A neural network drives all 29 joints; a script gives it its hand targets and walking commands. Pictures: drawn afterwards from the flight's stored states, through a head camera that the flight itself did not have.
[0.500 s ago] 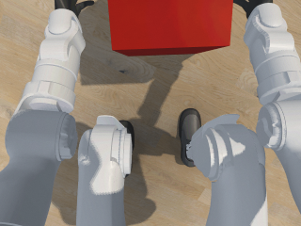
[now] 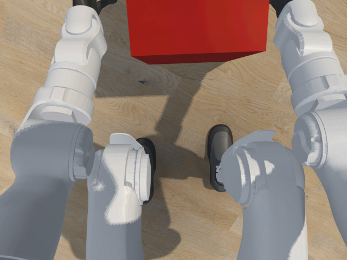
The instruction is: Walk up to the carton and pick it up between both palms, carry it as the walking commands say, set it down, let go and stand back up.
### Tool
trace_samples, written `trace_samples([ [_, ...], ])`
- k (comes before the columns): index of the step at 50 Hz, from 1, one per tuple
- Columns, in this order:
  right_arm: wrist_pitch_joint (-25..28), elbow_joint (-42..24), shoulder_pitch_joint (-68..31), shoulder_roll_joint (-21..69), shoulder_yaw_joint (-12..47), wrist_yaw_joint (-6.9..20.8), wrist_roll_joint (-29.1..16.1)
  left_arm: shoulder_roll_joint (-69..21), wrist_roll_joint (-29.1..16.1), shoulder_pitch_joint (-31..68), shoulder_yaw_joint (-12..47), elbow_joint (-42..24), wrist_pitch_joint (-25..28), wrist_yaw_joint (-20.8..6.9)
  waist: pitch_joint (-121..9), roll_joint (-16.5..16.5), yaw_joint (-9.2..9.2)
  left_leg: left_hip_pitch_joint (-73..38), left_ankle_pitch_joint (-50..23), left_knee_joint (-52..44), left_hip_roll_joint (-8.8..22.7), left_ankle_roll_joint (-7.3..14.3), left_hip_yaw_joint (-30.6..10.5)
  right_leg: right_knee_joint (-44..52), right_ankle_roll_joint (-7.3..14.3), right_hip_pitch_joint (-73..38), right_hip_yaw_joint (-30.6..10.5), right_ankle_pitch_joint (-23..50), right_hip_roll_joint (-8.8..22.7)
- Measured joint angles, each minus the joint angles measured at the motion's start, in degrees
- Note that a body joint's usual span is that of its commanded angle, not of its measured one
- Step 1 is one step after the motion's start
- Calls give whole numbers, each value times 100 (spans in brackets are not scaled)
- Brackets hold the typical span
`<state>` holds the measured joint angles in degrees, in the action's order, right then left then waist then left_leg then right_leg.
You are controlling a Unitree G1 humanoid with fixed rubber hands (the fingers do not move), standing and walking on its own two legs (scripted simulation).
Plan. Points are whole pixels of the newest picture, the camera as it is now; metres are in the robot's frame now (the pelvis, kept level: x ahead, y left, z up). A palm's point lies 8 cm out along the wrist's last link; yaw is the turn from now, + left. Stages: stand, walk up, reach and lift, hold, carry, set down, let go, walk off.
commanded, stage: reach and lift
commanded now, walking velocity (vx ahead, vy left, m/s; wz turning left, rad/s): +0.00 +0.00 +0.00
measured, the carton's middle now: (190, 7) +0.55 -0.04 -0.25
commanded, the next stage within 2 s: none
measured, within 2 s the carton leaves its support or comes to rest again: leaves its support in 0.90 s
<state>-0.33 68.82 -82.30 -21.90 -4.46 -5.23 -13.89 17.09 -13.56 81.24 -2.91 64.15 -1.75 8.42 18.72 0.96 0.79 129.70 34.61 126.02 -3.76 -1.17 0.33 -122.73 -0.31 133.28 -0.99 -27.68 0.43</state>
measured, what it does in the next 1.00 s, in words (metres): stands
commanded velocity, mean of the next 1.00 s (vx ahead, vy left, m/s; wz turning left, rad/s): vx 0.00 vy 0.00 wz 0.00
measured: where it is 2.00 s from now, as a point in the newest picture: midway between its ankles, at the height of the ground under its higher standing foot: (181, 174)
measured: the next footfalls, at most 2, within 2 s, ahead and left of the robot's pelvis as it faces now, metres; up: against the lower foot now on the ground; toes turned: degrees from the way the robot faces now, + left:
none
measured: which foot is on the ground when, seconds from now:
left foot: down 0.00-1.00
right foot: down 0.00-1.00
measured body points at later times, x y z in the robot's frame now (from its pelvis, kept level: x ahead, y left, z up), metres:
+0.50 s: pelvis +0.00 +0.00 +0.00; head +0.37 -0.01 +0.25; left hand +0.55 +0.12 -0.18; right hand +0.54 -0.19 -0.19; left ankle +0.10 +0.11 -0.34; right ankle +0.13 -0.12 -0.34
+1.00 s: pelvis +0.01 +0.00 -0.01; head +0.36 -0.01 +0.26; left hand +0.55 +0.12 -0.17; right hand +0.55 -0.18 -0.17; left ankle +0.10 +0.11 -0.34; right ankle +0.13 -0.12 -0.34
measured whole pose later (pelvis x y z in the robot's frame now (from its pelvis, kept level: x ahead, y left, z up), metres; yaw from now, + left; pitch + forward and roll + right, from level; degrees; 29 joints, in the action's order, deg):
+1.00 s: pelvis +0.01 +0.00 -0.01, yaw +1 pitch +37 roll +0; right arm -8.8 61.8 -79.5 -16.0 -11.0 -5.6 -5.3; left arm 10.1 -2.5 77.2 -13.4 56.2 -9.7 8.4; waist 16.4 1.3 1.9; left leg 129.3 36.7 129.2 -6.3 -2.2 -0.8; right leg -126.5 -1.3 132.3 -1.5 -30.9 -1.2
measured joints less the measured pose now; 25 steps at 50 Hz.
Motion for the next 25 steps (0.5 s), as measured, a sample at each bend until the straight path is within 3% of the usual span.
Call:
trace_samples([
  [10, 55, -29, -65, 246, -28, -149, 133, -214, 133, 53, 31, -7, 55, 59, 9, -34, 33, -11, 10, -42, -17, -44, -32, 18, 18, -9, 12, -32, -16],
  [25, 133, 109, -97, 241, 215, -225, -38, -385, 320, 115, -86, 107, 123, 245, 39, -55, 26, -87, 38, -60, -46, -56, -65, 40, -34, -97, -6, -65, -99],
])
